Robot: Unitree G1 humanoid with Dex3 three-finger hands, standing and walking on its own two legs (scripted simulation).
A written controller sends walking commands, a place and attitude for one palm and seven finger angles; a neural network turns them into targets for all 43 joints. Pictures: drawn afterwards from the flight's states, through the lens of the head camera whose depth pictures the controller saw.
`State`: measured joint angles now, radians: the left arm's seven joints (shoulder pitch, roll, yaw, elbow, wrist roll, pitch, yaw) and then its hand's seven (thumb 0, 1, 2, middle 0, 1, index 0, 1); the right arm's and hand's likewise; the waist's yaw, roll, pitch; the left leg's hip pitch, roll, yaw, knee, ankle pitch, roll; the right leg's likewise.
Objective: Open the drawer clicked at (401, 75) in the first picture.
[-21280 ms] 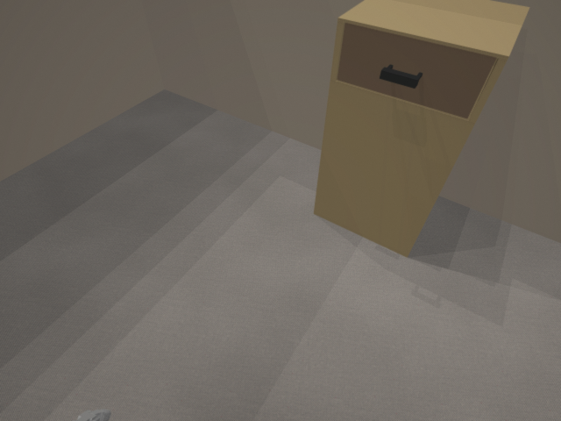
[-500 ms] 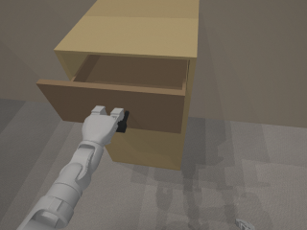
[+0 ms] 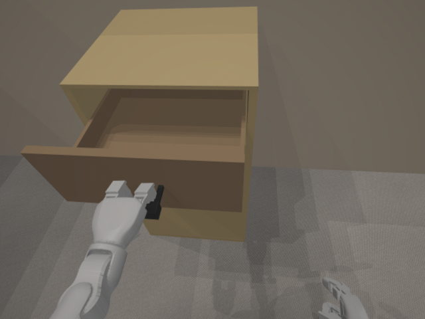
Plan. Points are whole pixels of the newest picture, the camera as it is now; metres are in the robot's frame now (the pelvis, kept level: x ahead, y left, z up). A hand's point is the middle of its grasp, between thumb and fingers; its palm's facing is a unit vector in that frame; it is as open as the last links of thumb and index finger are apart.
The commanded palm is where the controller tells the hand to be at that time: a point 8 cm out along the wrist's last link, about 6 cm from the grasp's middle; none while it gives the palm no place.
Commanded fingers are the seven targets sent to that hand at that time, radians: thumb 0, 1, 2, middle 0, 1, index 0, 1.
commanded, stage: pull the drawer open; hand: left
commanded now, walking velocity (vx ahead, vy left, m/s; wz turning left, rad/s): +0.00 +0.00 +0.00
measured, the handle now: (135, 198) +0.34 +0.18 +0.04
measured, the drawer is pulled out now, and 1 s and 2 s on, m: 0.21 0.27 0.27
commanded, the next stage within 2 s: open the thumb to release the handle in 0.46 s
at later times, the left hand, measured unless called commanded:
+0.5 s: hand (124, 256) +0.23 +0.18 +0.01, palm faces +0.03 -0.10 -0.99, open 5.5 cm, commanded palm +0.20 +0.19 +0.07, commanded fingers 0.00 0.90 0.90 -0.40 -1.35 -0.40 -1.35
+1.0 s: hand (124, 256) +0.23 +0.18 +0.02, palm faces +0.02 -0.08 -1.00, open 10.2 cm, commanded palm +0.21 +0.19 +0.07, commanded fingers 0.00 -0.50 0.30 -0.30 -1.20 -0.30 -1.20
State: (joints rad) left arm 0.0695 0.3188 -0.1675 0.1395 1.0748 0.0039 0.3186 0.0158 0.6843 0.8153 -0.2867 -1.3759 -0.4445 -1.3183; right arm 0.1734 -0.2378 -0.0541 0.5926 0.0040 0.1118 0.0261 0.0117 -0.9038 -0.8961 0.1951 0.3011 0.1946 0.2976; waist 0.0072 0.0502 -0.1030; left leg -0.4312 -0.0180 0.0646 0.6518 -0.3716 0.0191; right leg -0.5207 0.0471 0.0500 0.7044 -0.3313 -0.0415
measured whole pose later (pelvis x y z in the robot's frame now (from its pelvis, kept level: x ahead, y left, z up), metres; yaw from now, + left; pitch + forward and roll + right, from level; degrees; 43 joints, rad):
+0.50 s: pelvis +0.01 -0.01 -0.01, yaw +3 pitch +8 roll +1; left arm 0.27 0.35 -0.23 -0.08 1.10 -0.01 0.34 0.02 0.67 0.84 -0.31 -1.36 -0.47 -1.37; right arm 0.08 -0.19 0.01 0.57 -0.03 0.11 0.04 0.01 -0.90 -0.90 0.20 0.30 0.20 0.30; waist 0.09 0.06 -0.10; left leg -0.46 -0.02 0.02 0.76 -0.44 0.01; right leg -0.52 0.04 0.00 0.80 -0.41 -0.05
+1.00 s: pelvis -0.02 -0.02 -0.01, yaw +2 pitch +6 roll +2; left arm 0.17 0.36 -0.19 0.06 1.06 -0.03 0.34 0.00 -0.06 0.49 -0.36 -1.29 -0.48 -1.32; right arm 0.12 -0.24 -0.04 0.62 -0.01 0.10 -0.01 0.01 -0.90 -0.90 0.19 0.30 0.19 0.30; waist 0.05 0.05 -0.07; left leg -0.44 -0.02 0.03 0.70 -0.37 0.00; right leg -0.52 0.04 0.01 0.75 -0.34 -0.06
